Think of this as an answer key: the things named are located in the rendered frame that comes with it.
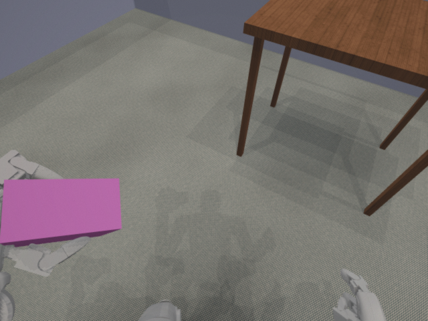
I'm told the left robot thigh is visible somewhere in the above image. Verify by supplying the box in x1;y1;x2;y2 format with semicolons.
138;302;181;321

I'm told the sponge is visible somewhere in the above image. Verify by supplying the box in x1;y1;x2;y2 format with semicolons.
0;179;122;247

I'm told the left robot forearm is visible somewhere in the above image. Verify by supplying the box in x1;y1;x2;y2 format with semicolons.
0;272;15;321

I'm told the robot right hand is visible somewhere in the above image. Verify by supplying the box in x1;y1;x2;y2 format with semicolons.
333;269;387;321

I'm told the robot left hand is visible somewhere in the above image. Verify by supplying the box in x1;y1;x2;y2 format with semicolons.
0;150;91;277

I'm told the table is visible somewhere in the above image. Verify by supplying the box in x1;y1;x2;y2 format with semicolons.
237;0;428;216

